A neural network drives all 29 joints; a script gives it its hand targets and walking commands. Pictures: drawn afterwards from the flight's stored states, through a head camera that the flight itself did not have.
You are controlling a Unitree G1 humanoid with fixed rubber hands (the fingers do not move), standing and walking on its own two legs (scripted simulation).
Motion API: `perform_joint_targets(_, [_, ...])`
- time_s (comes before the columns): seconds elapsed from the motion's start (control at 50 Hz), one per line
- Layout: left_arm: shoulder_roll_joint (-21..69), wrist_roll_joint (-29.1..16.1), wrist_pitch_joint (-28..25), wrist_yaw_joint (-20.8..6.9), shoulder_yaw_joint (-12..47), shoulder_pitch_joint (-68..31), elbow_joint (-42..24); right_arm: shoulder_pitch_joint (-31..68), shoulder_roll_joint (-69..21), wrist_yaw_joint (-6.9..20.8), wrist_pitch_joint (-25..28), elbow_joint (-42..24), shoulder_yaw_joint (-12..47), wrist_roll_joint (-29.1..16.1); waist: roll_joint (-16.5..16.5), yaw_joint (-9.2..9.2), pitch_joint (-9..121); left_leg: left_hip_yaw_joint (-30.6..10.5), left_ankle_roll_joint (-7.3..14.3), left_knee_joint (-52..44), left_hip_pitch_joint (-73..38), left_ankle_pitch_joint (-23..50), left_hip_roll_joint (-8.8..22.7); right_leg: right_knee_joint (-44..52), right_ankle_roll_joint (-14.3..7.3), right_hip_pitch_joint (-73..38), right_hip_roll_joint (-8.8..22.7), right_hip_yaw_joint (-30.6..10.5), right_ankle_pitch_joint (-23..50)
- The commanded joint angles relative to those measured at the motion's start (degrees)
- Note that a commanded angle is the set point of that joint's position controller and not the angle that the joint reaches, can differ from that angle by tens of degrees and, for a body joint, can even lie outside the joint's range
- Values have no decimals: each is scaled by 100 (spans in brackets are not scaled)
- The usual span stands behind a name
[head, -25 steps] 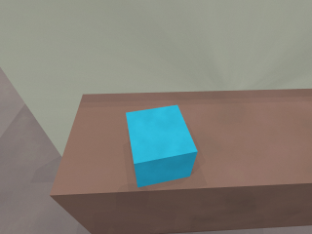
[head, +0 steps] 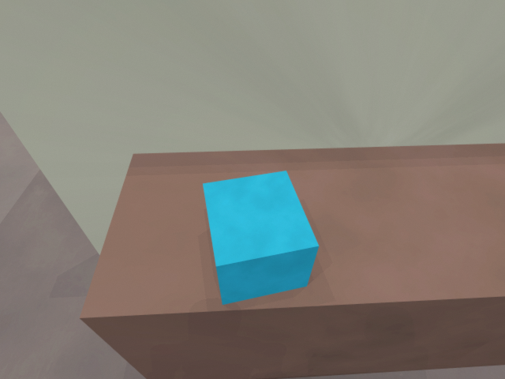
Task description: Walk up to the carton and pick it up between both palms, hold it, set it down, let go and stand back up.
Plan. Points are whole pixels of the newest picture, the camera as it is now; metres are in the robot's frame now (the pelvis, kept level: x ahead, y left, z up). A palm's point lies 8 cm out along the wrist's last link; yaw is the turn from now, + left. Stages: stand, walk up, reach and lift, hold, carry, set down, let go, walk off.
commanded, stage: stand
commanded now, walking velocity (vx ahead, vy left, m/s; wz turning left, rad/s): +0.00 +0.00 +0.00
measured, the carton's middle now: (255, 235) +0.41 +0.01 -0.06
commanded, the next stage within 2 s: none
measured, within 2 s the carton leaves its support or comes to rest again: neither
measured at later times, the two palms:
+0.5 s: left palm out of the picture +0.02 +0.26 -0.12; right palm out of the picture +0.02 -0.26 -0.12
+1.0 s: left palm out of the picture +0.02 +0.26 -0.12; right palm out of the picture +0.01 -0.26 -0.13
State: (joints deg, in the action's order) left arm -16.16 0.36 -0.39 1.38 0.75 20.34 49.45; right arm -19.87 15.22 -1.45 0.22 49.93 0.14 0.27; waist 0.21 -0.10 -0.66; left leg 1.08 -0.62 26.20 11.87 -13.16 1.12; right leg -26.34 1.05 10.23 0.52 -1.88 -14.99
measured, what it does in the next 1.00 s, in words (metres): stands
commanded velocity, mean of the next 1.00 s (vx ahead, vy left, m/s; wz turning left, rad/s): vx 0.00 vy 0.00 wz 0.00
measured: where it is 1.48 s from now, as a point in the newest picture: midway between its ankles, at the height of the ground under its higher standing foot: outside the picture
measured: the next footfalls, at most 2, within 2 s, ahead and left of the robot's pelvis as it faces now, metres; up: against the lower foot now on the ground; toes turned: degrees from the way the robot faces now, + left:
none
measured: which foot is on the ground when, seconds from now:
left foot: down 0.00-1.00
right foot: down 0.00-1.00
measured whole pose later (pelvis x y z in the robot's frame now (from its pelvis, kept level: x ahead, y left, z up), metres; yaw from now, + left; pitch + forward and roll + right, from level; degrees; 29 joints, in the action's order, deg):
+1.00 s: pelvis +0.00 +0.00 +0.00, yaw +0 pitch -1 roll +0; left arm -15.1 0.3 -0.5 1.7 0.8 20.3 52.5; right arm -20.2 14.3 -1.8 0.3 52.9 0.2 0.2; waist 0.2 0.0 -0.7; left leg 1.1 -0.8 25.5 11.4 -12.9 1.3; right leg -25.7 1.1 9.9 0.6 -2.0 -14.7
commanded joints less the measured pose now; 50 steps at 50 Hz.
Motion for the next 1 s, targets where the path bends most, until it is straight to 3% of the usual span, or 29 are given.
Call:
perform_joint_targets(0.0, [-636,-3,-50,25,-149,258,-194,-276,682,-25,49,-183,-152,-1,-7,7,-227,-445,176,-447,-56,388,461,470,-153,366,419,-363,539])
perform_joint_targets(0.98, [-505,-6,-52,61,-134,297,141,-358,556,-62,51,138,-130,-4,-19,8,-298,-417,160,-510,-52,387,469,522,-133,327,422,-362,545])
